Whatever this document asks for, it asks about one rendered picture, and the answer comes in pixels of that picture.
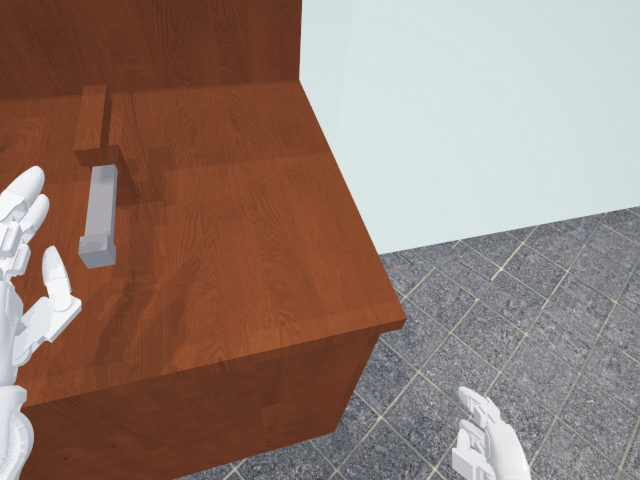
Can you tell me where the robot right hand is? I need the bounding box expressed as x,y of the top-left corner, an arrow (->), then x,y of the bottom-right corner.
452,386 -> 532,480

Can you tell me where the robot left hand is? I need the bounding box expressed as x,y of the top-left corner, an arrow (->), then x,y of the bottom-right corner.
0,166 -> 82,387

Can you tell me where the robot left forearm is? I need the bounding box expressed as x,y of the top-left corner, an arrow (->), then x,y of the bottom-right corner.
0,385 -> 34,480

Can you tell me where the counter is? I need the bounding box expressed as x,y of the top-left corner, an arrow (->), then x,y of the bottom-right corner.
0,0 -> 407,480

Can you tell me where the tap lever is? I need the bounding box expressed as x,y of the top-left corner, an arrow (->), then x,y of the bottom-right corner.
78,164 -> 118,269

